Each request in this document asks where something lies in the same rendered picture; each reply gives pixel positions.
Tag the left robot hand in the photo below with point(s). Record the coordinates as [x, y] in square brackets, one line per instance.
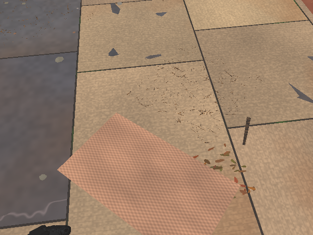
[51, 230]

